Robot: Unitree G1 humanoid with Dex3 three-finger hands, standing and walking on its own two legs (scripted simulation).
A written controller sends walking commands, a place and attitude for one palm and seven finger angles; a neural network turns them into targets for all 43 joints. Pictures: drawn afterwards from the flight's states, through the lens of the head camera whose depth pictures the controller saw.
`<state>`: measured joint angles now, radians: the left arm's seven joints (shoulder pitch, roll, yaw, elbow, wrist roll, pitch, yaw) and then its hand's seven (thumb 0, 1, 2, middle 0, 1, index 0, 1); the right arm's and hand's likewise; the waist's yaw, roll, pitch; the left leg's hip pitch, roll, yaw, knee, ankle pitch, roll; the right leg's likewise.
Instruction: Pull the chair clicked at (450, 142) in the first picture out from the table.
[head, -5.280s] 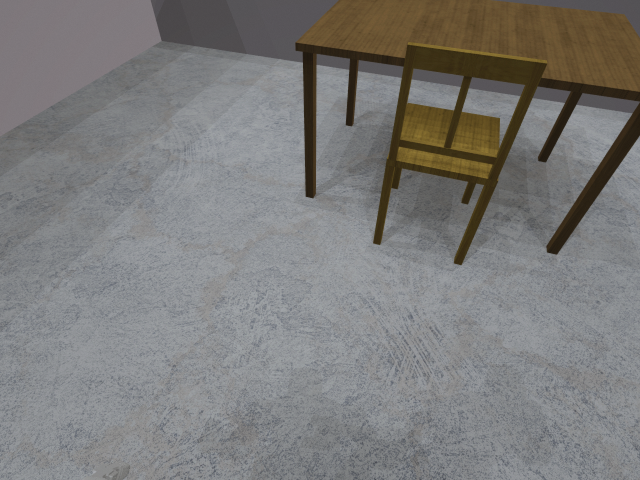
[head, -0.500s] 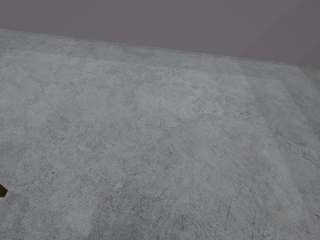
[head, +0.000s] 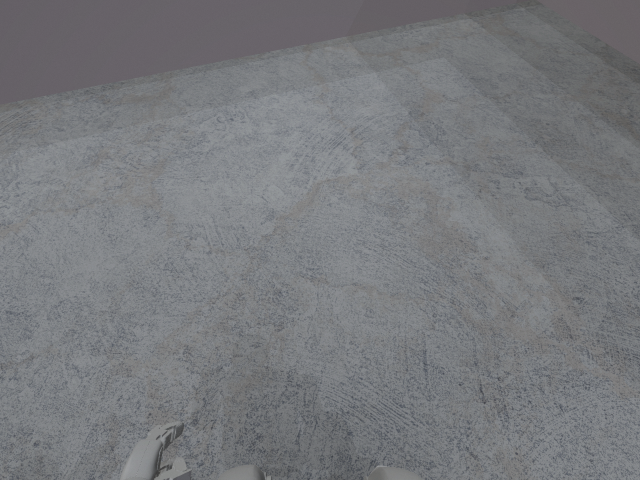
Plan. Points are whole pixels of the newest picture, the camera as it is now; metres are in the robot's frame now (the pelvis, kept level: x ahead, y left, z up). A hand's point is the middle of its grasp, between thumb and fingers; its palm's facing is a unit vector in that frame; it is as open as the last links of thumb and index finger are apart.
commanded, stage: turn to face it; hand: left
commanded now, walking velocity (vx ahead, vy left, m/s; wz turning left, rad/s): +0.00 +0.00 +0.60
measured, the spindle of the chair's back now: out of the picture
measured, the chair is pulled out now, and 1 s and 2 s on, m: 0.00 0.00 0.00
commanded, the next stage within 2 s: none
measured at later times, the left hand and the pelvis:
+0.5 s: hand out of the picture +0.05 +0.26 -0.17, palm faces +0.26 -0.94 -0.22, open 7.4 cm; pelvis +0.03 +0.04 +0.02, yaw +12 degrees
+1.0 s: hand out of the picture +0.02 +0.19 -0.12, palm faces +0.49 -0.82 -0.29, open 7.4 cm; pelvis +0.02 -0.03 +0.02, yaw +30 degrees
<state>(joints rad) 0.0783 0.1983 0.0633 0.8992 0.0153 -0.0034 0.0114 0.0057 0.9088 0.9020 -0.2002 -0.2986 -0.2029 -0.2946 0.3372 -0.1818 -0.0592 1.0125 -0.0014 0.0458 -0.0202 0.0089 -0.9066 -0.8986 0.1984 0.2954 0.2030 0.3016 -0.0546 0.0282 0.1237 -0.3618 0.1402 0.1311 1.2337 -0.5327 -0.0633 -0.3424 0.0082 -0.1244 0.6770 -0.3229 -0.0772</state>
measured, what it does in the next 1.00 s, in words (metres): steps on the spot, turning left: left foot, then right foot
